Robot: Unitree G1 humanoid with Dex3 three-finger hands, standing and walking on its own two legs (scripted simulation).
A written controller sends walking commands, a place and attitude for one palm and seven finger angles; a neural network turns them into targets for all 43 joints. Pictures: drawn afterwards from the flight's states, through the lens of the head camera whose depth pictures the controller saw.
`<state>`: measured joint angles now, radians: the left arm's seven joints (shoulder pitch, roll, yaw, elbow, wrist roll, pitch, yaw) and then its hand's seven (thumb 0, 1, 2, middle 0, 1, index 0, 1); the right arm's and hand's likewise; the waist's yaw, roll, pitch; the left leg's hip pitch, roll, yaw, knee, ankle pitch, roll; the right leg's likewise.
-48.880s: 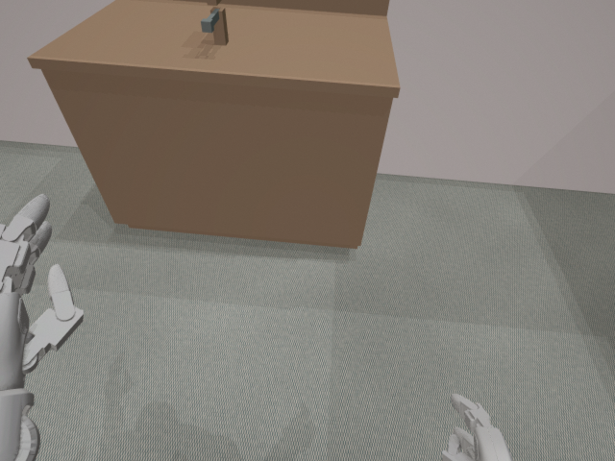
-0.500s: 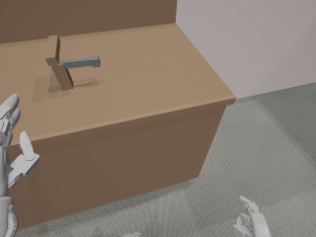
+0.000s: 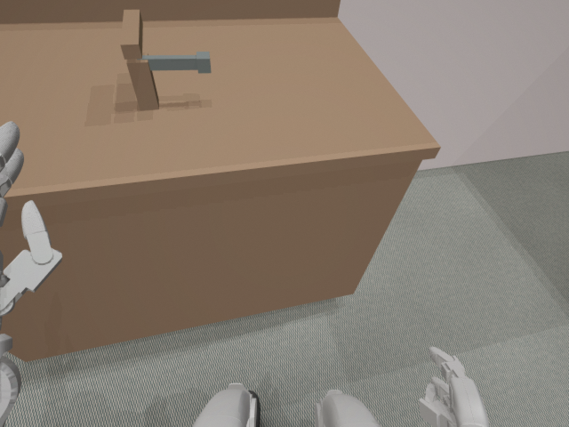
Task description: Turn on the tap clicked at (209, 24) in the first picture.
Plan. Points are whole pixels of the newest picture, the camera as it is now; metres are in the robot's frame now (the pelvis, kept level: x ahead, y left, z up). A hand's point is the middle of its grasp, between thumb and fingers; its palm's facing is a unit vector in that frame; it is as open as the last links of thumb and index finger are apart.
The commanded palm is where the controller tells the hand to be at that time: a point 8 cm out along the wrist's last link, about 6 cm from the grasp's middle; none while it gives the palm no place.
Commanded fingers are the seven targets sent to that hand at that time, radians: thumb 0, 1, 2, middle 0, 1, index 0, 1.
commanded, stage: step back with the hand held close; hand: left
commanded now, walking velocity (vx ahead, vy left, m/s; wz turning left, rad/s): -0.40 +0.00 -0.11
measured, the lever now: (203, 62) +0.70 +0.20 +0.14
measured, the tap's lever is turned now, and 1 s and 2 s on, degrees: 86 86 86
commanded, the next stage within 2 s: stop stepping back and stand still in 0.16 s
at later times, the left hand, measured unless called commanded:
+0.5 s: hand out of the picture +0.11 +0.26 +0.18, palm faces +0.29 -0.90 -0.32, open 7.4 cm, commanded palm +0.05 +0.30 +0.21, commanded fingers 0.00 0.90 0.90 -0.20 -0.30 -0.20 -0.30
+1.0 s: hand out of the picture +0.05 +0.26 +0.20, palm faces +0.34 -0.88 -0.33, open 7.4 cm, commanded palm -0.01 +0.31 +0.21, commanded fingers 0.00 0.90 0.90 -0.20 -0.30 -0.20 -0.30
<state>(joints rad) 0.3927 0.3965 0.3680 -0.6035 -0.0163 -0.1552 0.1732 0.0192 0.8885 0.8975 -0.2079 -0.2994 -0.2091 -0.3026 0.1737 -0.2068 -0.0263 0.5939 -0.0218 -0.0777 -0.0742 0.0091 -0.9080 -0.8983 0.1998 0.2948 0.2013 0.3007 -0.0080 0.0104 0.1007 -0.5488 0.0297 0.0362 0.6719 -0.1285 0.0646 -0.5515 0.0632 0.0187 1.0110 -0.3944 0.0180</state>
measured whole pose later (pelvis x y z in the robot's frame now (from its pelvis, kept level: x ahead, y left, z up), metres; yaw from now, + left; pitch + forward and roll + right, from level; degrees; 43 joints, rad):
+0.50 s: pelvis -0.14 +0.03 +0.03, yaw -6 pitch -1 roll +0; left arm 0.42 0.38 0.34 -0.49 -0.05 -0.09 0.15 0.02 0.89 0.90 -0.20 -0.30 -0.20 -0.30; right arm 0.15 -0.17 0.01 0.58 0.00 -0.10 -0.06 0.01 -0.91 -0.90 0.20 0.30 0.20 0.30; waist -0.01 -0.07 0.03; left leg -0.28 -0.01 0.11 0.48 -0.19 0.05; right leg -0.31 0.03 0.05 0.71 -0.40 0.02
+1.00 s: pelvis -0.19 +0.04 +0.02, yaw -5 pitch -2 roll +1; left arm 0.43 0.36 0.34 -0.47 -0.05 -0.13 0.17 0.02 0.89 0.90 -0.20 -0.30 -0.21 -0.30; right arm 0.28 -0.22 -0.02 0.65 0.00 -0.11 -0.09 0.01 -0.91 -0.90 0.20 0.29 0.20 0.30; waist -0.03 -0.04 -0.01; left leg -0.27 0.06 0.09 0.58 -0.26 -0.01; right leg -0.28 0.01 -0.05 0.69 -0.40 -0.03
